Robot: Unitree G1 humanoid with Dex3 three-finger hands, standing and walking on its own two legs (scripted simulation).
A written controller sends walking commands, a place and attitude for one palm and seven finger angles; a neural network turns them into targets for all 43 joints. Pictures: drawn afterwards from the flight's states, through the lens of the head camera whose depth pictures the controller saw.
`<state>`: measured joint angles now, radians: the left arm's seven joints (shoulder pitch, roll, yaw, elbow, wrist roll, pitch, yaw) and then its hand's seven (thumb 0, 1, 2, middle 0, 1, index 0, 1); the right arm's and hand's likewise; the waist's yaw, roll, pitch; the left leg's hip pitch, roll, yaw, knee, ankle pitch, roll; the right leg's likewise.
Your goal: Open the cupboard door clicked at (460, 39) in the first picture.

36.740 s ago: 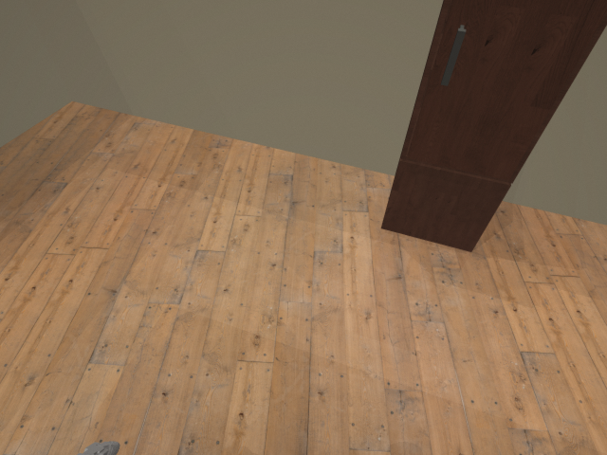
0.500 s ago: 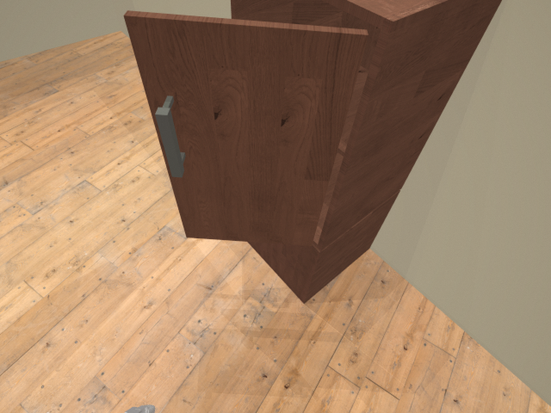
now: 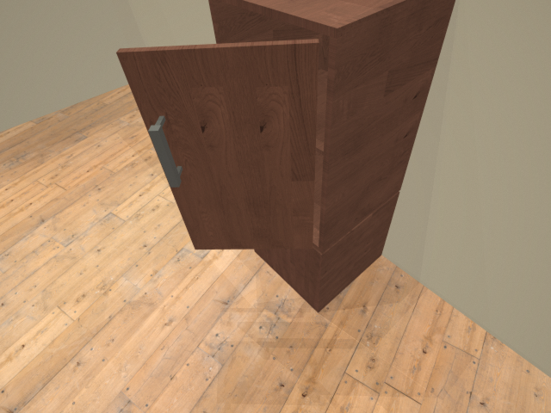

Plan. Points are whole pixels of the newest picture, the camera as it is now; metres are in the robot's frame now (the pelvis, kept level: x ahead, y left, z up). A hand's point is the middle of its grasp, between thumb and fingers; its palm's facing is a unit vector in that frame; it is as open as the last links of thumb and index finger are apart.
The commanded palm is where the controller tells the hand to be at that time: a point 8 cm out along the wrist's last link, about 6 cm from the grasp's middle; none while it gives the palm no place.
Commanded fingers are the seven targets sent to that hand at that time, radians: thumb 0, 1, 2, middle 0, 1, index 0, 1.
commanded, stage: come to a stop and stand still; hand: left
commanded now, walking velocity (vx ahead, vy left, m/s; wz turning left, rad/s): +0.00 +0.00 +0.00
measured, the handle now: (168, 152) +0.61 +0.26 +0.05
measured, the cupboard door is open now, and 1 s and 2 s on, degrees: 47 47 47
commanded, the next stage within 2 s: look again from close up in 1.10 s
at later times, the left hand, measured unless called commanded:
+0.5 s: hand out of the picture +0.01 +0.15 -0.16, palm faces +0.03 -0.98 -0.20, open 7.3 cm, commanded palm none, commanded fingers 0.00 0.90 0.90 -0.20 -0.30 -0.20 -0.30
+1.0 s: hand out of the picture +0.03 +0.14 -0.16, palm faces +0.06 -0.98 -0.20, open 7.4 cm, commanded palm none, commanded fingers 0.00 0.90 0.90 -0.20 -0.30 -0.20 -0.30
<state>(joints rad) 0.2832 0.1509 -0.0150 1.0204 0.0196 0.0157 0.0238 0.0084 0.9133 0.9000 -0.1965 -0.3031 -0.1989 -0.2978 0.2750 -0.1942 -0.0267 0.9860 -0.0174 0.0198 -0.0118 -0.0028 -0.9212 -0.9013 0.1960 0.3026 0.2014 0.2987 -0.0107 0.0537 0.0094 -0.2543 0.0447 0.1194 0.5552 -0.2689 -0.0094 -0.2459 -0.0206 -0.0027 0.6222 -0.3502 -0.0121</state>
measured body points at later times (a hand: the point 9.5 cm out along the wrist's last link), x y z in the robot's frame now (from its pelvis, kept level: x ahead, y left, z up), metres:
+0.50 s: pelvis +0.01 -0.02 +0.01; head +0.03 -0.03 +0.46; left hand +0.01 +0.20 -0.14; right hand -0.01 -0.22 -0.16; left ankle +0.02 +0.13 -0.73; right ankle -0.01 -0.11 -0.73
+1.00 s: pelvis +0.04 -0.03 +0.01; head +0.06 -0.04 +0.46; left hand +0.03 +0.19 -0.15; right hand +0.05 -0.25 -0.16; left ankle +0.02 +0.13 -0.73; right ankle -0.01 -0.11 -0.73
